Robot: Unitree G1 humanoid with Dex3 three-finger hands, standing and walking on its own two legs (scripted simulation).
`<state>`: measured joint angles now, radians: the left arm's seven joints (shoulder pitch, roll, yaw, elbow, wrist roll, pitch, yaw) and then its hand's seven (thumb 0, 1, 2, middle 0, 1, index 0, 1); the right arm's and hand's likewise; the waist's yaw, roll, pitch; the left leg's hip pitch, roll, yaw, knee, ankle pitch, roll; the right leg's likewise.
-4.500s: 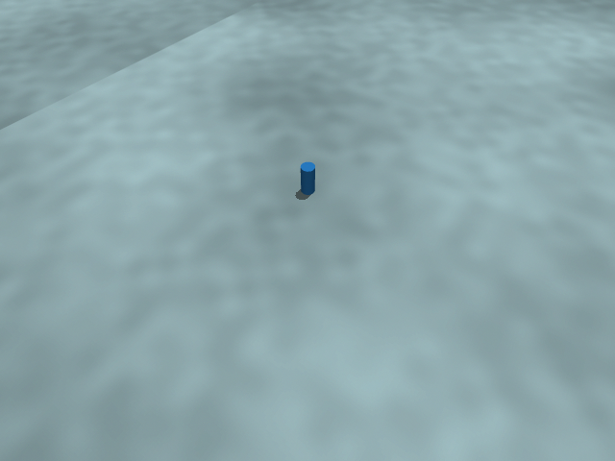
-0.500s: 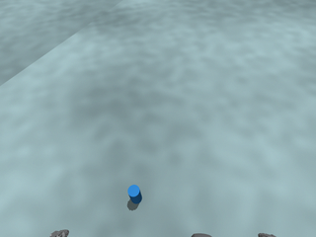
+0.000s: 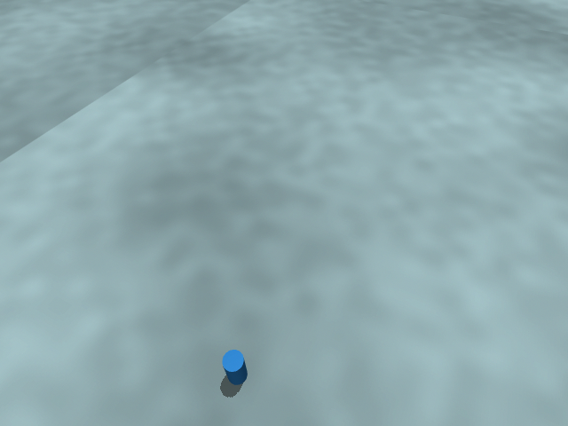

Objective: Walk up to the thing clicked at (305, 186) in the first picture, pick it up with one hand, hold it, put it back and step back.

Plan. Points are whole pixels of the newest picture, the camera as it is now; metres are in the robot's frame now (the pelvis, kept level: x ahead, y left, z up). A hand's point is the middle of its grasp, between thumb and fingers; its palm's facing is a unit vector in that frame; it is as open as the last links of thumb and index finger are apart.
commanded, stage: walk up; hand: left
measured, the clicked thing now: (235, 367) +0.41 +0.17 -0.71
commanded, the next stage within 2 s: stand in 0.50 s
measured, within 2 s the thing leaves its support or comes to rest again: neither
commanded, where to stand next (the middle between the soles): +0.08 +0.01 m, yaw +2 degrees
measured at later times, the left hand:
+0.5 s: hand out of the picture +0.09 +0.25 -0.16, palm faces -0.01 -0.94 -0.33, open 7.4 cm
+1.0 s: hand out of the picture +0.11 +0.25 -0.15, palm faces -0.02 -0.94 -0.34, open 7.4 cm
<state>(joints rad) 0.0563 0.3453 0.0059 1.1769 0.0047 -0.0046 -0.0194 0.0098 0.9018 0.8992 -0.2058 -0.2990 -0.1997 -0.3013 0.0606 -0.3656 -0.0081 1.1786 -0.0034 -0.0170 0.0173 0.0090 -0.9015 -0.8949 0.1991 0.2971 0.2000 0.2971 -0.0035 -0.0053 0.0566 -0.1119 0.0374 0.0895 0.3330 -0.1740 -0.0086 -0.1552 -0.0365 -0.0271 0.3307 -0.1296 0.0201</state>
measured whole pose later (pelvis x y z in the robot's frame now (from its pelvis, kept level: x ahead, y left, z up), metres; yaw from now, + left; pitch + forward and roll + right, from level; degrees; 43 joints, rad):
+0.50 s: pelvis +0.01 +0.00 +0.00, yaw +0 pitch -2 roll +0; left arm 0.07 0.33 0.01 1.17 0.01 0.00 -0.01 0.01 0.90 0.90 -0.21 -0.30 -0.20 -0.30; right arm 0.07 -0.34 -0.01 1.17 0.00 -0.01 0.02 0.01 -0.90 -0.89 0.20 0.30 0.20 0.30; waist 0.00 0.01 0.05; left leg -0.10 0.03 0.09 0.31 -0.18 -0.01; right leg -0.14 -0.04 -0.03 0.32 -0.14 0.02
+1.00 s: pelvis +0.02 -0.01 +0.00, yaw +1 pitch -2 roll +0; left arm 0.08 0.35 0.00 1.14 0.01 -0.01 -0.01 0.01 0.90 0.90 -0.21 -0.30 -0.20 -0.30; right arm 0.08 -0.35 -0.01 1.16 -0.01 -0.02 0.01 0.01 -0.90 -0.89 0.20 0.30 0.20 0.30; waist -0.01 0.01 0.05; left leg -0.07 0.04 0.08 0.29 -0.18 -0.02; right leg -0.12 -0.03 -0.04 0.31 -0.16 0.01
